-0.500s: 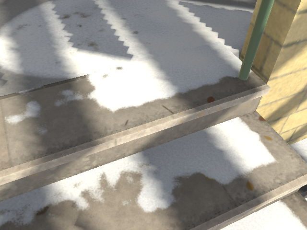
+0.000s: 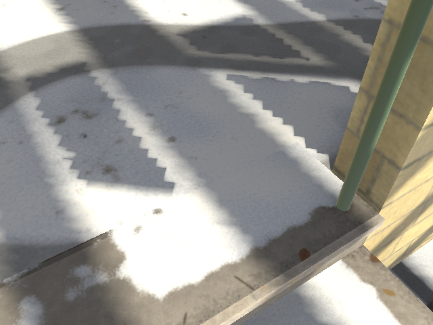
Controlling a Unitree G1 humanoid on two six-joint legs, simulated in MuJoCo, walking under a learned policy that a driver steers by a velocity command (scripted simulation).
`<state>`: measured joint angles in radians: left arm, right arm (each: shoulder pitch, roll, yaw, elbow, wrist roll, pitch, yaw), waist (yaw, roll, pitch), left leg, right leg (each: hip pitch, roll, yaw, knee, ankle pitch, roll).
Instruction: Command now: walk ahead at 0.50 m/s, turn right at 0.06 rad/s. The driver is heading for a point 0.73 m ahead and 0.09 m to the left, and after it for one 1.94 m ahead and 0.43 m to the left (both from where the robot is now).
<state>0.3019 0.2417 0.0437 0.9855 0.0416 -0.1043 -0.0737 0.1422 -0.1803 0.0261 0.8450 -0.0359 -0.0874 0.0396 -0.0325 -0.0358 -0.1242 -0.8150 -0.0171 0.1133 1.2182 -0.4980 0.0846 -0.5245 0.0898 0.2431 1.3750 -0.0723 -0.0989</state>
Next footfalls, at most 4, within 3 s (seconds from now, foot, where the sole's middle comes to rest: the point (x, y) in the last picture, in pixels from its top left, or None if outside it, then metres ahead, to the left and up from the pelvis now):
0.56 right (259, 262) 0.62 -0.11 -0.50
1.12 left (180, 177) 0.93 0.11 -0.50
1.54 right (213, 109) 1.28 0.00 -0.50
1.98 left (130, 106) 1.29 0.31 -0.50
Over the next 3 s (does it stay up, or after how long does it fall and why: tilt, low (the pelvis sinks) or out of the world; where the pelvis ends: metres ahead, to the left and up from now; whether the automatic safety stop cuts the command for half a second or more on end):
stays up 1.69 0.39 0.27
